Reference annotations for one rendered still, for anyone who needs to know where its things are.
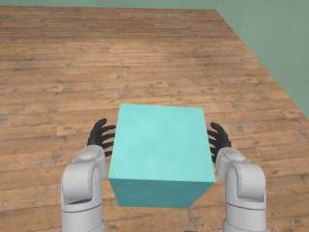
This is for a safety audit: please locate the carton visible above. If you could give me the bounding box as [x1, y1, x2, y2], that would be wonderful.
[108, 103, 216, 209]

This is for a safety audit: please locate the robot left hand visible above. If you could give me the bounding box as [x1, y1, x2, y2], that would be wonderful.
[87, 118, 116, 157]

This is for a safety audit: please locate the robot right hand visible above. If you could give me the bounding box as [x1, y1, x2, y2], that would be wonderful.
[207, 122, 232, 163]

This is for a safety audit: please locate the robot right forearm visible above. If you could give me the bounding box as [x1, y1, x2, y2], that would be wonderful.
[215, 147, 270, 232]

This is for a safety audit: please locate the robot left forearm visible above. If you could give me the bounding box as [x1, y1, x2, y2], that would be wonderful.
[59, 144, 107, 232]

